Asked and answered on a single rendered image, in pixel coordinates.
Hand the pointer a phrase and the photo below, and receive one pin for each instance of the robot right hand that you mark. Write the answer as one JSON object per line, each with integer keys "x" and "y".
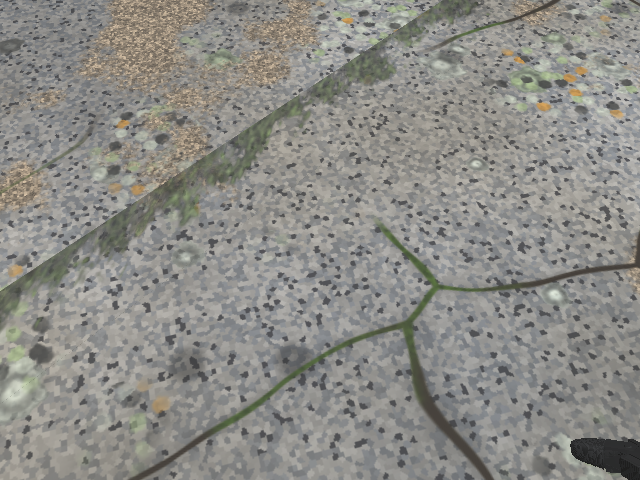
{"x": 615, "y": 456}

